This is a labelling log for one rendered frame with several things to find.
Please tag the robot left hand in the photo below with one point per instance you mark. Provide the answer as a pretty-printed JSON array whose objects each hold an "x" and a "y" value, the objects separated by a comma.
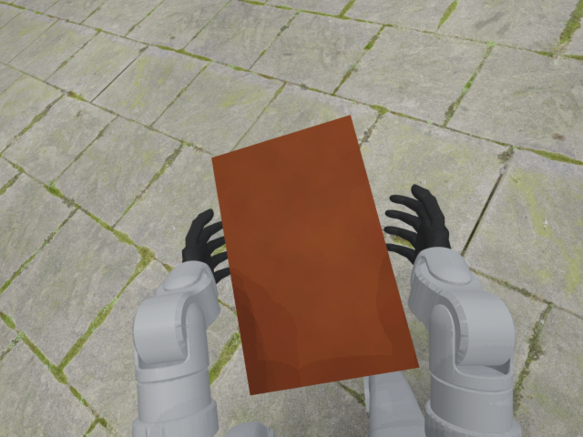
[{"x": 197, "y": 247}]

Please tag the right robot thigh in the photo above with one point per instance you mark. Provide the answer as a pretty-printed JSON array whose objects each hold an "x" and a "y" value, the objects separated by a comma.
[{"x": 393, "y": 409}]

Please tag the robot right hand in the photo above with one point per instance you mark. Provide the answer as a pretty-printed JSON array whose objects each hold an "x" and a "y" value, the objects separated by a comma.
[{"x": 429, "y": 225}]

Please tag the robot right forearm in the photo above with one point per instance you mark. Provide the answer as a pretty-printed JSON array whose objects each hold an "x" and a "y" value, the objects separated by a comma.
[{"x": 472, "y": 337}]

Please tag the robot left forearm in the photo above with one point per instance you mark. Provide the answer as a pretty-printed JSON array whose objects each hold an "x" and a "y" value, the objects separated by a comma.
[{"x": 172, "y": 358}]

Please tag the carton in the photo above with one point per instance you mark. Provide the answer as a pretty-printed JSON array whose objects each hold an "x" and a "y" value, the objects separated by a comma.
[{"x": 314, "y": 288}]

